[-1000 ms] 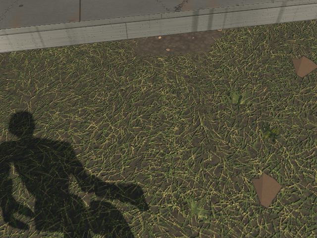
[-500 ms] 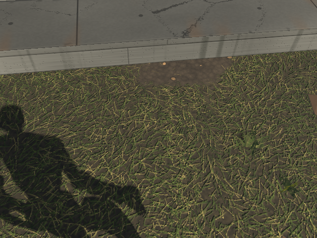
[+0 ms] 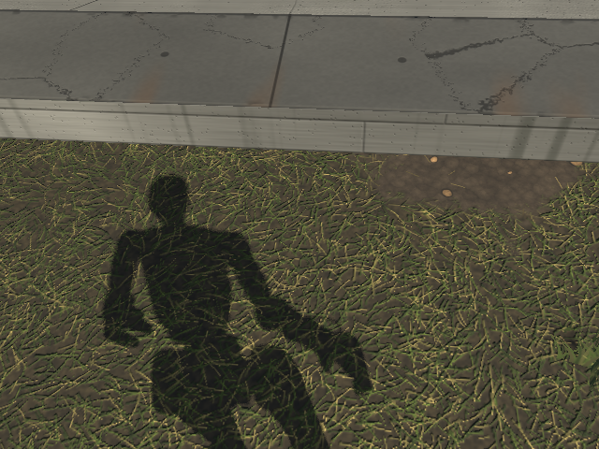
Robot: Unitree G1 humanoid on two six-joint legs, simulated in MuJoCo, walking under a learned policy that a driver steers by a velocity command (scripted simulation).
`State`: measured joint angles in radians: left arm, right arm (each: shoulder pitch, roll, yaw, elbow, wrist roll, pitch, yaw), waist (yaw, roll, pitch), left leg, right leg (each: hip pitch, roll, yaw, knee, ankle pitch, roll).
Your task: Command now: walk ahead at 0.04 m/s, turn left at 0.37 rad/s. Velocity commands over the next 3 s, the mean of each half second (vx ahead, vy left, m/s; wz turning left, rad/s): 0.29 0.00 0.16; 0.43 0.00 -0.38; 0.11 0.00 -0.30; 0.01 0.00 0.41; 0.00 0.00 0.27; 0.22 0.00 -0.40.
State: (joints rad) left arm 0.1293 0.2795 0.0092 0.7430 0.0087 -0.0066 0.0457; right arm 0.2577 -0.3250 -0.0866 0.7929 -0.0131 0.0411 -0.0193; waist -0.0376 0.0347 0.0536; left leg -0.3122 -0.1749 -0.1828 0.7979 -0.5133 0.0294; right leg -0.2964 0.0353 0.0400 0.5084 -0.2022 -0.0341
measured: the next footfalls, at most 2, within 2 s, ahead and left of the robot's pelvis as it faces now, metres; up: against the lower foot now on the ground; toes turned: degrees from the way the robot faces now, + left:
left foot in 0.38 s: +0.09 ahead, +0.12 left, +0.00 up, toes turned +3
right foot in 0.84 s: +0.41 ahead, -0.08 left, +0.00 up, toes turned -11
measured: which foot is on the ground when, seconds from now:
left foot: up 0.00-0.36, down 0.38-0.86, up 0.88-1.00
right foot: down 0.00-0.38, up 0.40-0.82, down 0.84-1.00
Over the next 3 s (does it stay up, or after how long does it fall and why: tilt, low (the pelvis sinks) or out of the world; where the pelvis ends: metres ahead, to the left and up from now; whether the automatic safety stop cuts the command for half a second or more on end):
stays up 0.47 -0.08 0.01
